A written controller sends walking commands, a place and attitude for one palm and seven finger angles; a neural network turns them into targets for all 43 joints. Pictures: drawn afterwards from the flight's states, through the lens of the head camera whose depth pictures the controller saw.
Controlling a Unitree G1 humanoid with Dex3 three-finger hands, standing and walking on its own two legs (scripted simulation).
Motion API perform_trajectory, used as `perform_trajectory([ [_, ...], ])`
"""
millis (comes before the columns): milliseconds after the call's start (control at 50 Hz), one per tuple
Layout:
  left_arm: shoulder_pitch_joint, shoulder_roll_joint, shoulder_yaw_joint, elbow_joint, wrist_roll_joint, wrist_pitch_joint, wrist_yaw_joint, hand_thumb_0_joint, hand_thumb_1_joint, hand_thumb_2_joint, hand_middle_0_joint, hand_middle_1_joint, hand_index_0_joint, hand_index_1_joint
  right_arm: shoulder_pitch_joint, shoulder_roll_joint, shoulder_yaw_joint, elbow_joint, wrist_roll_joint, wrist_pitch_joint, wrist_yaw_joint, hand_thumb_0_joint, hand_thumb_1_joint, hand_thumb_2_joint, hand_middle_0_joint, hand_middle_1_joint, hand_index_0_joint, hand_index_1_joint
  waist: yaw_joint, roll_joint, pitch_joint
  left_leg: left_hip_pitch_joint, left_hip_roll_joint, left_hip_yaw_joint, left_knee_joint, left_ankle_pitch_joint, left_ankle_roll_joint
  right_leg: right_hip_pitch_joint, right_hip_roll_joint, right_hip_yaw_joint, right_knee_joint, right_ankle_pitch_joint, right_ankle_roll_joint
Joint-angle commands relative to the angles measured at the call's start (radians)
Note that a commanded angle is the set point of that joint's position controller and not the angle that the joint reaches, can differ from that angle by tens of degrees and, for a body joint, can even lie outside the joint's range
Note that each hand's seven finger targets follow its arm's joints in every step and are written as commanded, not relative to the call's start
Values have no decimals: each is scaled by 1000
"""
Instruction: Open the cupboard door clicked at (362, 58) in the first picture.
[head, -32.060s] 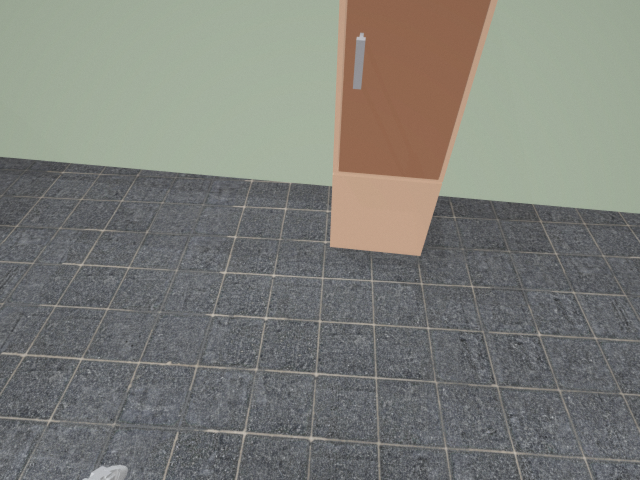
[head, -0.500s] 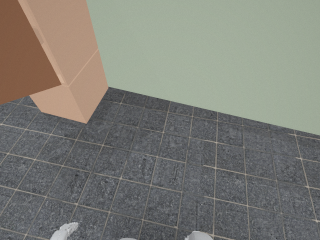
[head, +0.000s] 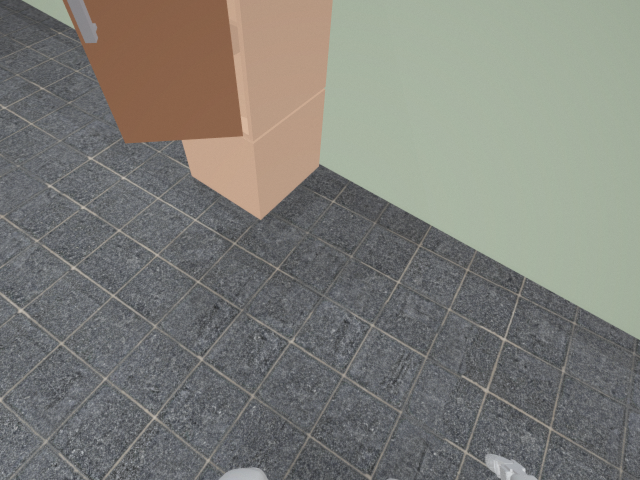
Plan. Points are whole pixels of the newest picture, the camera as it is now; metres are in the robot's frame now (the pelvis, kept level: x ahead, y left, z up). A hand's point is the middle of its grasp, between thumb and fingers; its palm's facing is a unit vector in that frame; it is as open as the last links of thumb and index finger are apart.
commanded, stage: turn to face it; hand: left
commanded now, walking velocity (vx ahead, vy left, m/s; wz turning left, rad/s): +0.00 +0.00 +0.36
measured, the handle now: (80, 5) +0.95 +0.58 +0.06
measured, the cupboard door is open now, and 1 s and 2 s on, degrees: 46 46 46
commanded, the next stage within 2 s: take the last steps up to it in 0.32 s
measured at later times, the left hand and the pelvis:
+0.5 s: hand out of the picture +0.02 +0.15 -0.14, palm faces +0.20 -0.95 -0.22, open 7.4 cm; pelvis +0.00 -0.04 +0.02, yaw +10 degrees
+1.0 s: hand out of the picture +0.07 +0.25 -0.14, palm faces +0.31 -0.93 -0.19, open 7.4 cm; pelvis +0.06 +0.05 +0.02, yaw +17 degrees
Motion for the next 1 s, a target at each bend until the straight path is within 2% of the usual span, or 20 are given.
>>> perform_trajectory([
  [0, -96, 85, 32, -103, -2, -19, 12, 0, 900, 900, -200, -300, -200, -300, 120, -205, -47, -36, -6, -19, -50, 0, -900, -900, 200, 300, 200, 300, -63, 260, -168, 219, 313, -357, -280, 547, 152, -251, 27, 154, 290, 35, 6],
  [60, -40, 70, 28, -65, -2, -13, 3, 0, 900, 900, -200, -300, -200, -300, 68, -172, -32, -38, -6, -27, -52, 0, -900, -900, 200, 300, 200, 300, -21, 202, -168, 198, 257, -271, -285, 517, 125, -181, 48, 133, 190, 90, 7],
  [180, -38, 49, 19, -60, -4, -16, 3, 0, 900, 900, -200, -300, -200, -300, 58, -175, -37, -22, -10, -12, -45, 0, -900, -900, 200, 300, 200, 300, -25, 227, -139, 103, 231, -309, -296, 339, 119, -3, 113, 84, -114, 89, -9],
  [240, 51, 61, 23, -30, -6, -32, 7, 0, 900, 900, -200, -300, -200, -300, 21, -158, -36, -21, -1, -6, -40, 0, -900, -900, 200, 300, 200, 300, 21, 194, -147, 4, 183, -292, -229, 239, 71, 186, 126, 71, -365, 263, -19],
  [260, 76, 98, 30, -21, -1, -43, 13, 0, 900, 900, -200, -300, -200, -300, 20, -127, -33, -24, 7, -7, -36, 0, -900, -900, 200, 300, 200, 300, 36, 104, -146, -69, 124, -253, -149, 141, 24, 275, 63, 139, -495, 304, -33],
  [280, 82, 174, 45, -22, 11, -52, 20, 0, 900, 900, -200, -300, -200, -300, 40, -67, -24, -35, 15, -7, -29, 0, -900, -900, 200, 300, 200, 300, 32, -136, -141, -195, -4, -127, 23, -73, -46, 324, -148, 379, -596, 311, -112],
  [300, 68, 220, 46, -41, 14, -51, 18, 0, 900, 900, -200, -300, -200, -300, 21, -72, -24, -55, 12, 0, -24, 0, -900, -900, 200, 300, 200, 300, 42, -216, -114, -176, -44, -90, 243, -284, -62, 196, -303, 470, -655, 327, -216],
  [320, 41, 185, 45, -48, 10, -54, 26, 0, 900, 900, -200, -300, -200, -300, 9, -85, -34, -48, 6, 15, -26, 0, -900, -900, 200, 300, 200, 300, 33, -231, -103, -180, -10, -129, 391, -276, -58, 128, -284, 460, -656, 333, -239],
  [400, -21, 116, 25, -50, 8, -61, 22, 0, 900, 900, -200, -300, -200, -300, 36, -47, -25, 14, 9, 20, -17, 0, -900, -900, 200, 300, 200, 300, -8, -122, -65, -153, 13, -88, 448, -141, -80, 122, -149, 219, -585, 544, -198],
  [540, 122, 164, 58, 30, 16, -82, 8, 0, 900, 900, -200, -300, -200, -300, -39, -25, -14, -1, 5, -13, 3, 0, -900, -900, 200, 300, 200, 300, 74, -101, -67, -166, 33, -17, 119, -175, -77, 301, -236, 270, -635, 286, -218],
  [580, 112, 174, 63, 40, 15, -83, 3, 0, 900, 900, -200, -300, -200, -300, -14, -23, -9, 4, 6, -23, 5, 0, -900, -900, 200, 300, 200, 300, 58, -103, -78, -87, 25, 10, 9, -145, -71, 266, -234, 236, -612, 267, -204],
  [620, 59, 169, 65, 41, 10, -78, -3, 0, 900, 900, -200, -300, -200, -300, 78, -29, -7, 32, 5, -32, 1, 0, -900, -900, 200, 300, 200, 300, 0, -70, -77, 128, 0, 45, -179, -35, -60, 112, -183, 151, -535, 175, -147],
  [640, 33, 144, 60, 28, 3, -71, -9, 0, 900, 900, -200, -300, -200, -300, 160, -69, -15, 53, 3, -38, -8, 0, -900, -900, 200, 300, 200, 300, -41, 47, -99, 291, 24, 0, -263, -27, -37, -22, -129, 80, -422, 114, -101],
  [660, 5, 82, 50, -4, -4, -63, -21, 0, 900, 900, -200, -300, -200, -300, 256, -165, -41, 71, -10, -40, -19, 0, -900, -900, 200, 300, 200, 300, -90, 307, -114, 413, 238, -314, -348, -154, 57, -237, 8, -44, -161, 1, -36],
  [680, -91, 41, 31, -59, 3, -63, -22, 0, 900, 900, -200, -300, -200, -300, 364, -228, -51, 91, -15, -37, -34, 0, -900, -900, 200, 300, 200, 300, -136, 371, -92, 395, 382, -505, -453, -190, 166, -372, 77, -29, 82, -101, -31],
  [720, -148, 45, 25, -45, 11, -66, -20, 0, 900, 900, -200, -300, -200, -300, 320, -163, -29, 88, -9, -50, -45, 0, -900, -900, 200, 300, 200, 300, -98, 243, -48, 296, 359, -493, -464, -207, 191, -433, 26, 103, 280, 28, -61],
  [760, -91, 41, 24, 2, 12, -65, -30, 0, 900, 900, -200, -300, -200, -300, 250, -101, -5, 74, -8, -71, -50, 0, -900, -900, 200, 300, 200, 300, -44, 178, -19, 247, 286, -354, -478, -51, 152, -386, 9, 117, 285, 168, -58],
  [800, -50, 32, 18, 30, 10, -62, -30, 0, 900, 900, -200, -300, -200, -300, 258, -82, 5, 89, -2, -88, -51, 0, -900, -900, 200, 300, 200, 300, -24, 150, -42, 284, 244, -258, -461, 197, 145, -350, 19, 105, 242, 232, -49],
  [840, -48, 25, 12, 38, 8, -62, -28, 0, 900, 900, -200, -300, -200, -300, 282, -75, 9, 110, 1, -95, -52, 0, -900, -900, 200, 300, 200, 300, -17, 134, -62, 307, 230, -209, -454, 310, 151, -320, 26, 93, 178, 259, -45],
  [980, -191, -1, -2, -11, 5, -62, -26, 0, 900, 900, -200, -300, -200, -300, 368, -46, 17, 182, -2, -96, -52, 0, -900, -900, 200, 300, 200, 300, -43, 133, 26, 283, 237, -181, -473, 343, 164, -262, 42, 64, -74, 301, -53],
])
